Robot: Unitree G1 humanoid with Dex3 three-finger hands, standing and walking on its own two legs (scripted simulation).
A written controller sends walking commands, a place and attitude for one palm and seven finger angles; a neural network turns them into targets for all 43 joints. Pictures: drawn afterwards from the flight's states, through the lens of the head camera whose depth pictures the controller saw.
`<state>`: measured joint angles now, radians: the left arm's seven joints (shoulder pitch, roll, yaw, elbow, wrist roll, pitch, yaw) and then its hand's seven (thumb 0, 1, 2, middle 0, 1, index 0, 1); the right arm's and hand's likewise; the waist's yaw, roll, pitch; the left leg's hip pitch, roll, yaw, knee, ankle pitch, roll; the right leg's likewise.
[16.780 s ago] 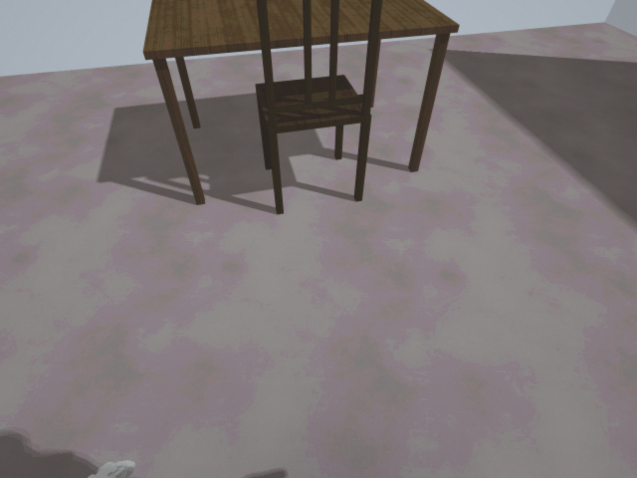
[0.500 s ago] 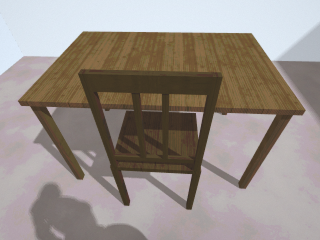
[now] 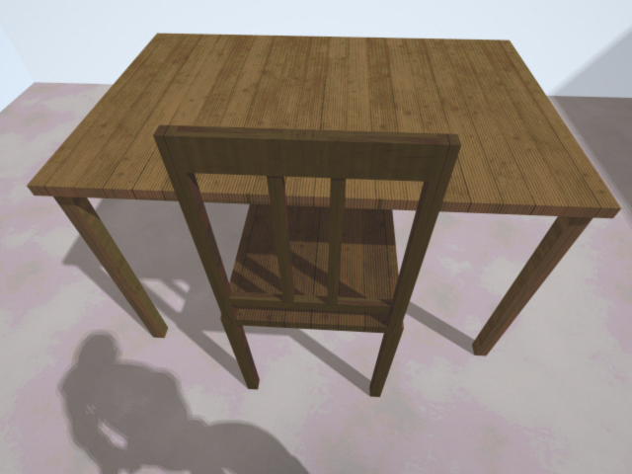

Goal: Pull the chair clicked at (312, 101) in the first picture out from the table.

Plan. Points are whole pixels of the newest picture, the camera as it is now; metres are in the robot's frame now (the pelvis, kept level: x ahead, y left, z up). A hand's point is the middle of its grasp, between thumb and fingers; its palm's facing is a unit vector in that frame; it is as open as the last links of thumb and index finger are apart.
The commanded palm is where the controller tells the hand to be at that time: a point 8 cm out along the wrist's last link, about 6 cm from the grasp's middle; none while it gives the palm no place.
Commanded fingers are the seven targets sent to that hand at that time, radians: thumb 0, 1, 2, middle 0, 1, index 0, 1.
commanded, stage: look again from close up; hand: left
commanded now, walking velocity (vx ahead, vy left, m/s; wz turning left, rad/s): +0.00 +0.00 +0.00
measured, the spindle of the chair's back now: (283, 246) +0.50 +0.10 -0.06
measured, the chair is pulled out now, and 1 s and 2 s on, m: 0.00 0.00 0.00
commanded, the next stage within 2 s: none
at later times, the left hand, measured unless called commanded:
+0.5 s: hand out of the picture +0.00 +0.16 -0.17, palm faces +0.04 -0.98 -0.17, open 7.4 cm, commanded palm none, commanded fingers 0.00 0.90 0.90 -0.20 -0.30 -0.20 -0.30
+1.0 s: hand out of the picture -0.02 +0.15 -0.17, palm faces +0.04 -0.99 -0.15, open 7.4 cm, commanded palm none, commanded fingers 0.00 0.90 0.90 -0.20 -0.30 -0.20 -0.30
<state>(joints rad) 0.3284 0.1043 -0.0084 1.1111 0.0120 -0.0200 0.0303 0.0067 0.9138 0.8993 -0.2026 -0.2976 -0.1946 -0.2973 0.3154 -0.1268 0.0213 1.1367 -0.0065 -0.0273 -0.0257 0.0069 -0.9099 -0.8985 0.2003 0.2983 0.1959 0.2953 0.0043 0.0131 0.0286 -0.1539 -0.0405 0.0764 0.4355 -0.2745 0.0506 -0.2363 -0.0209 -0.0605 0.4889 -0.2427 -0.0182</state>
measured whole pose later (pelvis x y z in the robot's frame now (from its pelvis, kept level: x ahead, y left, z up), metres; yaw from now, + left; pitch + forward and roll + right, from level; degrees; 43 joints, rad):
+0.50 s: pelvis +0.01 +0.00 +0.00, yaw +0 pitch -2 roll +0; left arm 0.32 0.12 -0.01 1.12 0.01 -0.02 0.03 0.01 0.91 0.90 -0.20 -0.30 -0.19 -0.30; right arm 0.28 -0.13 0.02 1.16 -0.01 -0.03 -0.04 0.01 -0.92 -0.90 0.20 0.30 0.20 0.30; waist 0.01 0.00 0.03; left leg -0.11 -0.04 0.08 0.41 -0.28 0.05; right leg -0.19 -0.02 -0.06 0.46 -0.25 -0.01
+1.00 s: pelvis +0.00 +0.00 +0.00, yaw +0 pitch -2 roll +1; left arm 0.34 0.10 -0.01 1.12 0.01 -0.02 0.03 0.00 0.91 0.90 -0.20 -0.30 -0.19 -0.30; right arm 0.31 -0.11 0.02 1.16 0.00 -0.03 -0.03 0.01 -0.91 -0.90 0.20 0.30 0.20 0.30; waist 0.01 0.00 0.02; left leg -0.12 -0.04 0.08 0.40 -0.26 0.05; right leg -0.20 -0.01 -0.06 0.45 -0.22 -0.02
